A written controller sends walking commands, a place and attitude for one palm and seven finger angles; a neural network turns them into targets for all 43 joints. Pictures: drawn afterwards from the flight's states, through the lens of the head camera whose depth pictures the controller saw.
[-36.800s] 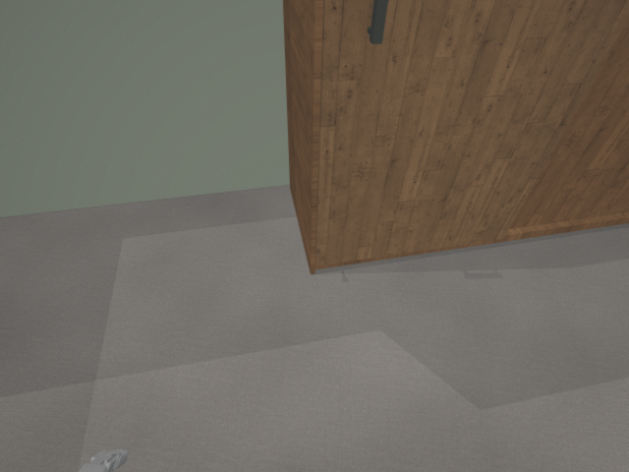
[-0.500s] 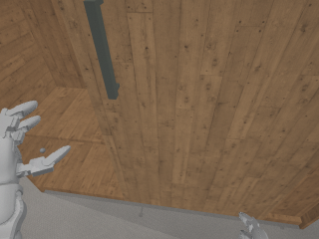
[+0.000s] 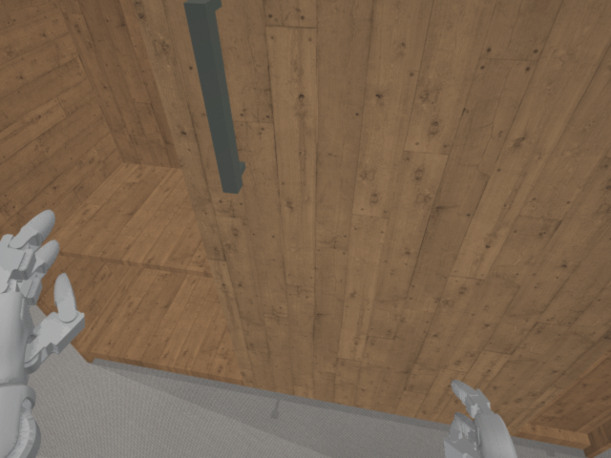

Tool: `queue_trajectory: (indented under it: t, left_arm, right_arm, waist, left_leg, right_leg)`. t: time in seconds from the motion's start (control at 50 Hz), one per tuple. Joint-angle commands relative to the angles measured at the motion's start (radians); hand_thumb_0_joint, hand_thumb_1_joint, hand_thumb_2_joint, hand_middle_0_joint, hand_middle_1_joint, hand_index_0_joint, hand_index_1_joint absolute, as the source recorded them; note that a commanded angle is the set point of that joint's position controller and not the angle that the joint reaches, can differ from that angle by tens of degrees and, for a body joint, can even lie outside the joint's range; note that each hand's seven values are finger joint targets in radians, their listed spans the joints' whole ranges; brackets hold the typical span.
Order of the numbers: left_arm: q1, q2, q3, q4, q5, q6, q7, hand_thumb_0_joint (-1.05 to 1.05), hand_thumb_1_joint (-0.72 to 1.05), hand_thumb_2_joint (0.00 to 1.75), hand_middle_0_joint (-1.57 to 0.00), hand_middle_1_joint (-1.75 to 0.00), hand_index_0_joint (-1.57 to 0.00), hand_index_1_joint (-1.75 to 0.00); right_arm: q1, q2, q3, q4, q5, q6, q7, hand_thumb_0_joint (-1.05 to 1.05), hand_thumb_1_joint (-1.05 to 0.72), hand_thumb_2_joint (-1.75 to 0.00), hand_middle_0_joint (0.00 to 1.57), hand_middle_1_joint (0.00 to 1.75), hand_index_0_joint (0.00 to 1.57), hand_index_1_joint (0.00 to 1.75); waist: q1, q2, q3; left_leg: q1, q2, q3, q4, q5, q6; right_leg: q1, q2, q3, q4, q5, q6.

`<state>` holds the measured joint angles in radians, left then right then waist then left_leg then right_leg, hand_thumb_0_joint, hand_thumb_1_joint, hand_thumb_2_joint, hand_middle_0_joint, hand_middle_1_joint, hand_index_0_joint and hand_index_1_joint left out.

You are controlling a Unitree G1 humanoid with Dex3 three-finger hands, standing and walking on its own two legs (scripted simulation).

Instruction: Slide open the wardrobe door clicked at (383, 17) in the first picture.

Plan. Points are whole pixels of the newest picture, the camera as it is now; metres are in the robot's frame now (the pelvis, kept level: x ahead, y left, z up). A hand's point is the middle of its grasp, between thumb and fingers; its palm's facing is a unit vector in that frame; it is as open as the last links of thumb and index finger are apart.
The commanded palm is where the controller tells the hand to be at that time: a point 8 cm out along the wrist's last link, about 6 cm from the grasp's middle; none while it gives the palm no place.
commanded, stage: draw the hand back to the body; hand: left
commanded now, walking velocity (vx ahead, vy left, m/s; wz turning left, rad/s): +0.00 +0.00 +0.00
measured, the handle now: (224, 104) +0.46 +0.18 +0.26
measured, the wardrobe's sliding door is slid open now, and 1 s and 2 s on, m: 0.57 0.57 0.57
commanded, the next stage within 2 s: step back with the hand held close in 0.12 s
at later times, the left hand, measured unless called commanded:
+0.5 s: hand (96, 321) +0.19 +0.25 +0.15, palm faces +0.37 -0.82 -0.44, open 7.4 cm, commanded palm +0.13 +0.30 +0.17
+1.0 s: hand (26, 377) +0.13 +0.28 +0.15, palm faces +0.48 -0.78 -0.41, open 7.4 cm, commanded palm +0.06 +0.32 +0.17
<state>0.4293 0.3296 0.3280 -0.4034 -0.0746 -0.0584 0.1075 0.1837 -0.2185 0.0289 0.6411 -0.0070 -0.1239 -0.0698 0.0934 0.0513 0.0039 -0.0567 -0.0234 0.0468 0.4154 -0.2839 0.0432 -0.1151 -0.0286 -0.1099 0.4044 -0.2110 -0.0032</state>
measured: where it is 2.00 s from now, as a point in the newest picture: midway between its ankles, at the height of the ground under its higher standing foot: outside the picture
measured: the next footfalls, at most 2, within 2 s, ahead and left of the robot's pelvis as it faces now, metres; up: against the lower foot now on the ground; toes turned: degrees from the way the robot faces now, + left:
left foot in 1.62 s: -0.09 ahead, +0.12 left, +0.00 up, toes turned +3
right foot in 1.94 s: -0.28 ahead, -0.11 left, +0.00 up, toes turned -2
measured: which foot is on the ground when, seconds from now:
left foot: down 0.00-1.00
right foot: down 0.00-1.00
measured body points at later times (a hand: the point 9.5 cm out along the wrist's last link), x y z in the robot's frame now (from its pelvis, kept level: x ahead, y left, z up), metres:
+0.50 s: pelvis -0.02 +0.00 +0.00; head -0.01 +0.00 +0.45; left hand +0.17 +0.30 +0.17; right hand +0.16 -0.25 -0.08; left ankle -0.03 +0.08 -0.74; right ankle +0.01 -0.12 -0.74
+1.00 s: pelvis -0.08 +0.02 -0.03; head -0.08 +0.04 +0.42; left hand +0.10 +0.32 +0.17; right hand +0.09 -0.22 -0.09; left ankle -0.03 +0.08 -0.74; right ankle +0.01 -0.12 -0.74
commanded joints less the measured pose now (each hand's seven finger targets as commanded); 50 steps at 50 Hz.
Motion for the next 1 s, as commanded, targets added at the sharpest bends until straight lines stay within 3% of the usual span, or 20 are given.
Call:
queue_trajectory:
  t: [0.0, 0.06, 0.18, 0.2, 0.22, 0.24, 0.26, 0.28, 0.3, 0.32, 0.38, 0.44, 0.48, 0.5, 0.6, 0.68, 0.82, 0.88, 0.9, 0.98]
  left_arm:
    - [-0.092, 0.179, 0.098, -0.206, 0.001, -0.064, 0.016, 0.0, 0.9, 0.9, -0.2, -0.3, -0.2, -0.3]
    - [-0.092, 0.188, 0.108, -0.217, 0.002, -0.065, 0.015, 0.0, 0.9, 0.9, -0.2, -0.3, -0.2, -0.3]
    - [-0.072, 0.206, 0.128, -0.208, -0.003, -0.068, 0.012, 0.0, 0.9, 0.9, -0.2, -0.3, -0.2, -0.3]
    - [-0.066, 0.184, 0.111, -0.19, -0.004, -0.069, 0.01, 0.0, 0.9, 0.9, -0.2, -0.3, -0.2, -0.3]
    - [-0.132, 0.223, 0.141, -0.168, -0.003, -0.067, 0.017, 0.0, 0.9, 0.9, -0.2, -0.3, -0.2, -0.3]
    - [-0.267, 0.331, 0.256, -0.241, 0.004, -0.118, 0.029, 0.0, 0.9, 0.9, -0.2, -0.3, -0.2, -0.3]
    - [-0.143, 0.247, 0.194, -0.143, 0.003, -0.124, 0.022, 0.0, 0.9, 0.9, -0.2, -0.3, -0.2, -0.3]
    - [-0.124, 0.251, 0.193, -0.151, 0.01, -0.129, 0.021, 0.0, 0.9, 0.9, -0.2, -0.3, -0.2, -0.3]
    - [-0.078, 0.207, 0.152, -0.129, 0.015, -0.129, 0.017, 0.0, 0.9, 0.9, -0.2, -0.3, -0.2, -0.3]
    - [-0.067, 0.195, 0.133, -0.153, 0.021, -0.137, 0.017, 0.0, 0.9, 0.9, -0.2, -0.3, -0.2, -0.3]
    - [0.019, 0.201, 0.142, -0.199, 0.023, -0.151, 0.026, 0.0, 0.9, 0.9, -0.2, -0.3, -0.2, -0.3]
    - [0.071, 0.244, 0.186, -0.271, 0.024, -0.158, 0.038, 0.0, 0.9, 0.9, -0.2, -0.3, -0.2, -0.3]
    - [0.102, 0.289, 0.238, -0.289, 0.022, -0.16, 0.047, 0.0, 0.9, 0.9, -0.2, -0.3, -0.2, -0.3]
    - [0.112, 0.273, 0.229, -0.289, 0.02, -0.16, 0.047, 0.0, 0.9, 0.9, -0.2, -0.3, -0.2, -0.3]
    - [0.098, 0.269, 0.238, -0.268, 0.023, -0.172, 0.053, 0.0, 0.9, 0.9, -0.2, -0.3, -0.2, -0.3]
    - [0.044, 0.241, 0.216, -0.24, 0.04, -0.182, 0.049, 0.0, 0.9, 0.9, -0.2, -0.3, -0.2, -0.3]
    - [-0.07, 0.221, 0.19, -0.27, 0.075, -0.208, 0.046, 0.0, 0.9, 0.9, -0.2, -0.3, -0.2, -0.3]
    - [-0.093, 0.255, 0.226, -0.29, 0.086, -0.226, 0.049, 0.0, 0.9, 0.9, -0.2, -0.3, -0.2, -0.3]
    - [-0.094, 0.24, 0.215, -0.298, 0.085, -0.232, 0.049, 0.0, 0.9, 0.9, -0.2, -0.3, -0.2, -0.3]
    - [-0.076, 0.262, 0.241, -0.31, 0.081, -0.255, 0.049, 0.0, 0.9, 0.9, -0.2, -0.3, -0.2, -0.3]
  right_arm:
    - [-0.114, -0.115, -0.041, -0.161, 0.001, -0.055, -0.007, 0.0, -0.9, -0.9, 0.2, 0.3, 0.2, 0.3]
    - [-0.115, -0.112, -0.041, -0.161, -0.001, -0.051, -0.005, 0.0, -0.9, -0.9, 0.2, 0.3, 0.2, 0.3]
    - [-0.124, -0.115, -0.044, -0.164, 0.0, -0.053, -0.006, 0.0, -0.9, -0.9, 0.2, 0.3, 0.2, 0.3]
    - [-0.123, -0.11, -0.042, -0.162, 0.002, -0.052, -0.006, 0.0, -0.9, -0.9, 0.2, 0.3, 0.2, 0.3]
    - [-0.12, -0.116, -0.044, -0.154, 0.004, -0.047, -0.011, 0.0, -0.9, -0.9, 0.2, 0.3, 0.2, 0.3]
    - [-0.103, -0.138, -0.047, -0.205, 0.017, -0.025, -0.01, 0.0, -0.9, -0.9, 0.2, 0.3, 0.2, 0.3]
    - [-0.094, -0.12, -0.046, -0.186, 0.013, -0.014, -0.013, 0.0, -0.9, -0.9, 0.2, 0.3, 0.2, 0.3]
    - [-0.109, -0.122, -0.049, -0.192, 0.012, -0.009, -0.012, 0.0, -0.9, -0.9, 0.2, 0.3, 0.2, 0.3]
    - [-0.098, -0.122, -0.047, -0.191, 0.01, 0.0, -0.01, 0.0, -0.9, -0.9, 0.2, 0.3, 0.2, 0.3]
    - [-0.098, -0.129, -0.049, -0.196, 0.007, 0.006, -0.008, 0.0, -0.9, -0.9, 0.2, 0.3, 0.2, 0.3]
    - [-0.099, -0.139, -0.059, -0.214, 0.007, 0.018, -0.01, 0.0, -0.9, -0.9, 0.2, 0.3, 0.2, 0.3]
    - [-0.086, -0.141, -0.071, -0.241, 0.011, 0.039, -0.011, 0.0, -0.9, -0.9, 0.2, 0.3, 0.2, 0.3]
    - [-0.09, -0.139, -0.074, -0.253, 0.012, 0.051, -0.016, 0.0, -0.9, -0.9, 0.2, 0.3, 0.2, 0.3]
    - [-0.085, -0.133, -0.074, -0.259, 0.014, 0.057, -0.018, 0.0, -0.9, -0.9, 0.2, 0.3, 0.2, 0.3]
    - [-0.082, -0.141, -0.077, -0.269, 0.015, 0.059, -0.031, 0.0, -0.9, -0.9, 0.2, 0.3, 0.2, 0.3]
    - [-0.076, -0.157, -0.081, -0.269, 0.016, 0.041, -0.032, 0.0, -0.9, -0.9, 0.2, 0.3, 0.2, 0.3]
    - [-0.046, -0.163, -0.083, -0.266, 0.013, 0.008, -0.024, 0.0, -0.9, -0.9, 0.2, 0.3, 0.2, 0.3]
    - [-0.042, -0.168, -0.087, -0.263, 0.006, -0.005, -0.022, 0.0, -0.9, -0.9, 0.2, 0.3, 0.2, 0.3]
    - [-0.033, -0.159, -0.083, -0.262, 0.005, -0.01, -0.018, 0.0, -0.9, -0.9, 0.2, 0.3, 0.2, 0.3]
    - [-0.026, -0.157, -0.084, -0.251, -0.001, -0.027, -0.009, 0.0, -0.9, -0.9, 0.2, 0.3, 0.2, 0.3]
  waist:
    - [-0.014, 0.022, -0.066]
    - [-0.013, 0.039, -0.065]
    - [-0.009, 0.006, -0.053]
    - [-0.014, 0.004, -0.031]
    - [-0.019, -0.001, -0.027]
    - [-0.055, -0.008, 0.022]
    - [-0.063, -0.08, 0.013]
    - [-0.06, -0.091, 0.012]
    - [-0.068, -0.093, -0.017]
    - [-0.069, -0.054, -0.048]
    - [-0.068, 0.012, -0.148]
    - [-0.068, -0.022, -0.226]
    - [-0.068, -0.042, -0.237]
    - [-0.071, -0.053, -0.231]
    - [-0.071, 0.008, -0.149]
    - [-0.07, 0.053, -0.096]
    - [-0.081, 0.018, -0.044]
    - [-0.081, 0.011, -0.038]
    - [-0.084, 0.004, -0.033]
    - [-0.088, -0.02, -0.043]
  left_leg:
    - [-0.085, 0.043, -0.071, -0.082, 0.289, -0.044]
    - [-0.085, 0.043, -0.068, -0.078, 0.302, -0.046]
    - [-0.096, 0.043, -0.062, -0.084, 0.25, -0.038]
    - [-0.104, 0.044, -0.059, -0.088, 0.234, -0.037]
    - [-0.109, 0.042, -0.056, -0.09, 0.209, -0.033]
    - [-0.208, 0.073, -0.077, -0.057, 0.106, -0.006]
    - [-0.19, 0.062, -0.086, -0.028, 0.085, 0.001]
    - [-0.174, 0.057, -0.081, -0.007, 0.101, 0.002]
    - [-0.162, 0.056, -0.075, 0.013, 0.116, 0.0]
    - [-0.166, 0.058, -0.077, 0.02, 0.144, -0.001]
    - [-0.157, 0.075, -0.083, 0.018, 0.27, -0.004]
    - [-0.191, 0.091, -0.094, 0.029, 0.354, -0.009]
    - [-0.214, 0.094, -0.102, 0.033, 0.366, -0.011]
    - [-0.233, 0.096, -0.105, 0.032, 0.353, -0.012]
    - [-0.37, 0.13, -0.146, -0.04, 0.207, 0.013]
    - [-0.555, 0.163, -0.18, -0.107, -0.047, 0.048]
    - [-0.749, 0.178, -0.212, -0.12, -0.402, 0.085]
    - [-0.772, 0.161, -0.212, -0.087, -0.455, 0.09]
    - [-0.763, 0.151, -0.207, -0.071, -0.451, 0.084]
    - [-0.673, 0.111, -0.191, 0.005, -0.411, 0.061]
  right_leg:
    - [0.08, 0.01, 0.057, -0.03, 0.152, -0.023]
    - [0.081, 0.011, 0.06, -0.031, 0.167, -0.023]
    - [0.08, 0.013, 0.062, -0.046, 0.144, -0.021]
    - [0.07, 0.011, 0.059, -0.046, 0.129, -0.02]
    - [0.061, 0.011, 0.064, -0.053, 0.116, -0.02]
    - [-0.007, -0.045, 0.162, -0.094, 0.121, -0.017]
    - [-0.047, -0.075, 0.178, -0.114, 0.092, -0.023]
    - [-0.07, -0.088, 0.197, -0.132, 0.111, -0.027]
    - [-0.078, -0.102, 0.196, -0.126, 0.113, -0.03]
    - [-0.068, -0.11, 0.192, -0.106, 0.141, -0.033]
    - [-0.015, -0.098, 0.16, -0.025, 0.281, -0.025]
    - [0.046, -0.089, 0.147, 0.053, 0.39, -0.019]
    - [0.05, -0.089, 0.15, 0.081, 0.429, -0.021]
    - [0.051, -0.089, 0.151, 0.089, 0.423, -0.02]
    - [0.047, -0.045, 0.146, 0.132, 0.296, 0.001]
    - [0.113, -0.015, 0.144, 0.205, 0.197, 0.011]
    - [0.138, -0.012, 0.169, 0.273, 0.063, 0.009]
    - [0.117, -0.017, 0.2, 0.251, 0.002, 0.002]
    - [0.098, -0.027, 0.206, 0.238, -0.012, -0.004]
    - [-0.013, -0.057, 0.259, 0.151, -0.094, -0.028]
